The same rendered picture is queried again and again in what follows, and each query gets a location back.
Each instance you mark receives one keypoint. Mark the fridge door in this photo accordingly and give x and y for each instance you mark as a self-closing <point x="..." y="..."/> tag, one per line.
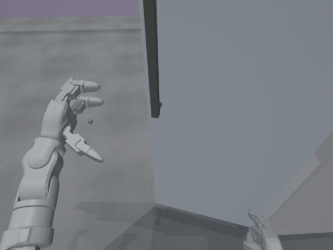
<point x="246" y="88"/>

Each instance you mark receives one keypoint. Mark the robot right hand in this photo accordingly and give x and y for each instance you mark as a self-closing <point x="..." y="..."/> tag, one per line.
<point x="266" y="240"/>

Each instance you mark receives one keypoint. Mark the handle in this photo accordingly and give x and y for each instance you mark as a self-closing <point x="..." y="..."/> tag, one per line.
<point x="150" y="18"/>

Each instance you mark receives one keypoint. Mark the left robot forearm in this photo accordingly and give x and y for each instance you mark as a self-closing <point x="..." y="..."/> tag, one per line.
<point x="30" y="226"/>

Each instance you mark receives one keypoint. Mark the robot left hand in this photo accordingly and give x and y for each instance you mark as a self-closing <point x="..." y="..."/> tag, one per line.
<point x="60" y="112"/>

